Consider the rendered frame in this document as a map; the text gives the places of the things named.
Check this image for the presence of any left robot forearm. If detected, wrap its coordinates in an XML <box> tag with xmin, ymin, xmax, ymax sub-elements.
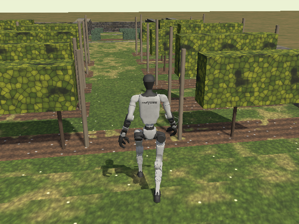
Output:
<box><xmin>120</xmin><ymin>114</ymin><xmax>131</xmax><ymax>137</ymax></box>

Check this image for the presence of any robot right upper arm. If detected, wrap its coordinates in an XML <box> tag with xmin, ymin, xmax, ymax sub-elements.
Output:
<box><xmin>159</xmin><ymin>94</ymin><xmax>172</xmax><ymax>119</ymax></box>

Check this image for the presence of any robot left upper arm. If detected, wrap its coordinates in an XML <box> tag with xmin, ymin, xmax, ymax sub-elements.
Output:
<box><xmin>127</xmin><ymin>94</ymin><xmax>140</xmax><ymax>121</ymax></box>

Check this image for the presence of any robot left shin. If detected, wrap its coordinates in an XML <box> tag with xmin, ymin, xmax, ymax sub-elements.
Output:
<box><xmin>136</xmin><ymin>147</ymin><xmax>143</xmax><ymax>172</ymax></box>

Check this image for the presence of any right robot hand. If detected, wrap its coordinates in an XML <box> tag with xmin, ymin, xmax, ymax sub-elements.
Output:
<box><xmin>166</xmin><ymin>127</ymin><xmax>177</xmax><ymax>136</ymax></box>

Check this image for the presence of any right robot forearm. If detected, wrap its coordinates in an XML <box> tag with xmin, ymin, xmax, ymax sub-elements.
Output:
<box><xmin>168</xmin><ymin>112</ymin><xmax>177</xmax><ymax>129</ymax></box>

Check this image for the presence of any left robot hand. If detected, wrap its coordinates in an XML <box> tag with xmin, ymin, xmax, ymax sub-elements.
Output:
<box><xmin>118</xmin><ymin>135</ymin><xmax>129</xmax><ymax>148</ymax></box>

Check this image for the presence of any humanoid robot torso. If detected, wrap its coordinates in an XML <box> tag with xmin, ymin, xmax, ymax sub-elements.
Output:
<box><xmin>138</xmin><ymin>94</ymin><xmax>160</xmax><ymax>140</ymax></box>

